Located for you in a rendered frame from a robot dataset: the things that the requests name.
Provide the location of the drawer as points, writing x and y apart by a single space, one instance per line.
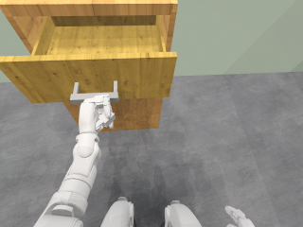
94 51

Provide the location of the left robot forearm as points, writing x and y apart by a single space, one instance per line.
71 198

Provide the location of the cabinet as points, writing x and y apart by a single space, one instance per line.
27 17

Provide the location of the left robot hand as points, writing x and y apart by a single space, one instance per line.
93 109

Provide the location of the robot left thigh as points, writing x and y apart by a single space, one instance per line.
120 214

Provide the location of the robot thigh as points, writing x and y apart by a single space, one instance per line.
120 214
178 215

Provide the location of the left robot upper arm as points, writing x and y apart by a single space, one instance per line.
59 221

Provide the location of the handle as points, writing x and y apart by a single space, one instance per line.
77 98

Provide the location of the right robot hand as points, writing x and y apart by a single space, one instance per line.
238 216

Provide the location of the robot right thigh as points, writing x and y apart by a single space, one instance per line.
178 215

